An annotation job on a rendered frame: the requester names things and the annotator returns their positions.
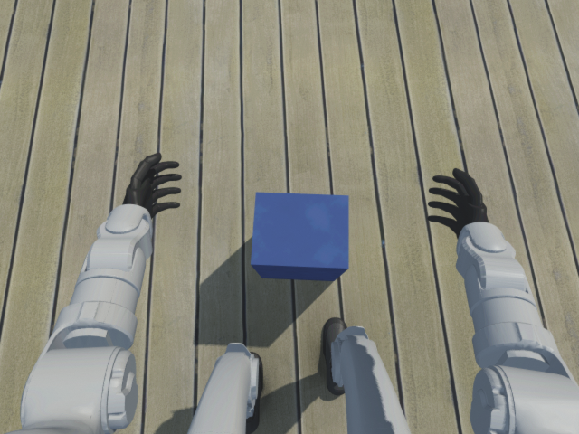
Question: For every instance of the robot left thigh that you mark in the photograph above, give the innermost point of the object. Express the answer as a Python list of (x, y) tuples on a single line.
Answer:
[(223, 404)]

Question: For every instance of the right robot hand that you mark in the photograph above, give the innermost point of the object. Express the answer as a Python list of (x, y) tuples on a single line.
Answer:
[(468, 199)]

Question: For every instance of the robot left forearm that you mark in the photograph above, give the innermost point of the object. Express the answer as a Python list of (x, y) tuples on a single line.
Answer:
[(102, 308)]

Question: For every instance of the robot right foot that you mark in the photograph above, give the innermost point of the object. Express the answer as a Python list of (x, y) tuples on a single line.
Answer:
[(332, 328)]

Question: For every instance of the left robot upper arm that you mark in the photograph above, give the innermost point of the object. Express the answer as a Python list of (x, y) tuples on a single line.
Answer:
[(89, 390)]

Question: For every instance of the left robot hand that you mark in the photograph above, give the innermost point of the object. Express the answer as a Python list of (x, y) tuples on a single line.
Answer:
[(143, 182)]

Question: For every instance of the robot right forearm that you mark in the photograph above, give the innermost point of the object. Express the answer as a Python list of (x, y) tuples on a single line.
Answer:
[(508, 329)]

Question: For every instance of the right robot upper arm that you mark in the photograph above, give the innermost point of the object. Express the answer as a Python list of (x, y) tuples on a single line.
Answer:
[(509, 400)]

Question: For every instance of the carton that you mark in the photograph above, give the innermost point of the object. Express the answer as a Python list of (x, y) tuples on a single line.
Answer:
[(300, 236)]

